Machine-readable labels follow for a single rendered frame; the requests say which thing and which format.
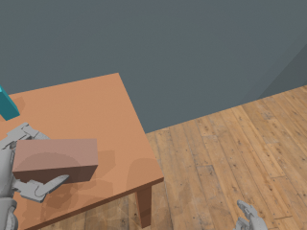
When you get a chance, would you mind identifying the robot right hand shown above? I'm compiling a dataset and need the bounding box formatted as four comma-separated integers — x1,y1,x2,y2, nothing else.
232,199,269,230

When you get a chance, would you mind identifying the sponge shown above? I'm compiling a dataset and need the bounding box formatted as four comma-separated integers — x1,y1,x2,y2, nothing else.
12,138,99,185

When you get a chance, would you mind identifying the robot left hand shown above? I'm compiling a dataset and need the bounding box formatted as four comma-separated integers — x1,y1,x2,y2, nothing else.
0,122,69,203

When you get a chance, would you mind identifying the table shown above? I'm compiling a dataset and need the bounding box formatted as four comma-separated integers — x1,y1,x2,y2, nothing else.
0,73,164,230

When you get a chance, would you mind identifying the left robot forearm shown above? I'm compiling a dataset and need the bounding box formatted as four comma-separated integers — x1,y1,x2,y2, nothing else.
0,197,18,230

